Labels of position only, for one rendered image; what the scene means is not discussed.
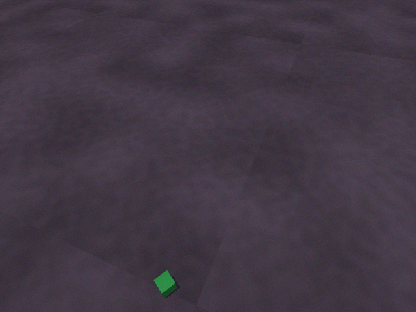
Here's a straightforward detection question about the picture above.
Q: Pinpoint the cube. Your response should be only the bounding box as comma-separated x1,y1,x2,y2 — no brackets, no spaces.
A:
154,271,177,298

